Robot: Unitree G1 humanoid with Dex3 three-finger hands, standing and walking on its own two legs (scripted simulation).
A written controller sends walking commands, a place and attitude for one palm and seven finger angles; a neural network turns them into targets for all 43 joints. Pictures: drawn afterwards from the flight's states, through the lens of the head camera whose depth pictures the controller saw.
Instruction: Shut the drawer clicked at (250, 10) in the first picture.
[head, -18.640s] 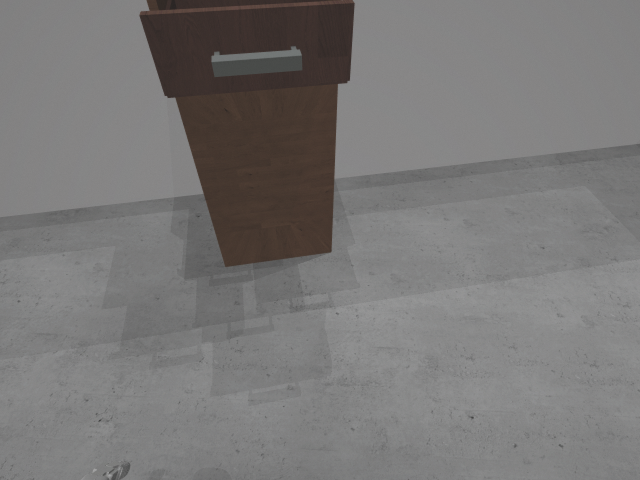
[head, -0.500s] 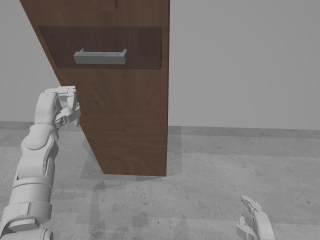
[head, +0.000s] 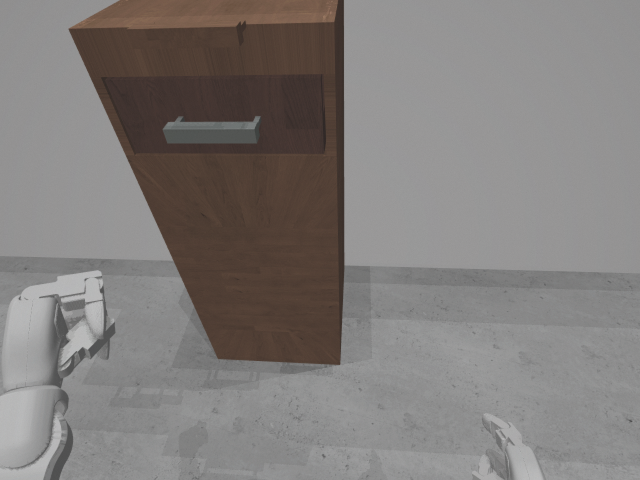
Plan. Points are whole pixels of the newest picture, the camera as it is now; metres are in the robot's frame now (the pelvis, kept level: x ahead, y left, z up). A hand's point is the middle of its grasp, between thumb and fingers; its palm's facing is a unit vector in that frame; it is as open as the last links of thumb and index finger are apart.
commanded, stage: draw the hand back to the body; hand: left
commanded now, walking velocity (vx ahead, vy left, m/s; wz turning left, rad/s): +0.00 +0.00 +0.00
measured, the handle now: (215, 126) +0.65 +0.27 +0.14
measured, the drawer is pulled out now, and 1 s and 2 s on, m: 0.00 0.00 0.00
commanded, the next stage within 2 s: step back with the hand held close in 0.28 s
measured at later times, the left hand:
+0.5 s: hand (70, 362) +0.17 +0.25 +0.16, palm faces +0.43 -0.81 -0.40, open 3.3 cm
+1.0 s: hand (31, 423) +0.12 +0.26 +0.15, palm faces +0.37 -0.79 -0.49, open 3.3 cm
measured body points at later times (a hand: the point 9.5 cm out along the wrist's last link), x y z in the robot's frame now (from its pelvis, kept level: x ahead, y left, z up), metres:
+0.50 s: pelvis -0.01 +0.01 +0.00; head -0.03 -0.01 +0.45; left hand +0.14 +0.29 +0.18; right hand +0.19 -0.20 -0.08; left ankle -0.01 +0.13 -0.75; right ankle +0.01 -0.12 -0.75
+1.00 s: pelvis -0.07 +0.02 -0.02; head -0.05 +0.02 +0.43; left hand +0.09 +0.30 +0.18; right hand +0.12 -0.21 -0.09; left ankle -0.01 +0.13 -0.75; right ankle +0.01 -0.12 -0.75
